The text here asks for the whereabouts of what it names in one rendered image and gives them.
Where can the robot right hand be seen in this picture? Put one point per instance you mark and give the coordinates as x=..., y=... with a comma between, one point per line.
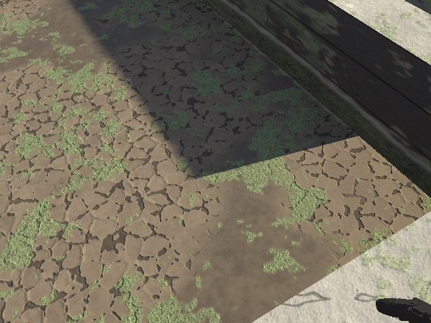
x=412, y=310

